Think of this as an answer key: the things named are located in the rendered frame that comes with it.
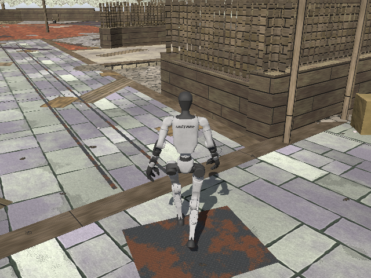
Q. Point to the robot left shin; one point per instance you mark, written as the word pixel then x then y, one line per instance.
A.
pixel 177 202

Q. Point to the robot torso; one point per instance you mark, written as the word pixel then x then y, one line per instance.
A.
pixel 185 140

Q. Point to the left robot hand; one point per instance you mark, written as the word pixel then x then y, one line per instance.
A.
pixel 149 172

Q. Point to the right robot hand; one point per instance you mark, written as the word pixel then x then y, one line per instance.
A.
pixel 210 161

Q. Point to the robot left upper arm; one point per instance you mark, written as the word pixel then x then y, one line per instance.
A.
pixel 163 132

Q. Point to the robot left forearm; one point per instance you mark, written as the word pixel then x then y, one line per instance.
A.
pixel 154 156

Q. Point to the robot right upper arm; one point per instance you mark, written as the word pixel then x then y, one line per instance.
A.
pixel 206 131

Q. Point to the robot right forearm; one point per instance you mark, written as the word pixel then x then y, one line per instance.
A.
pixel 213 152

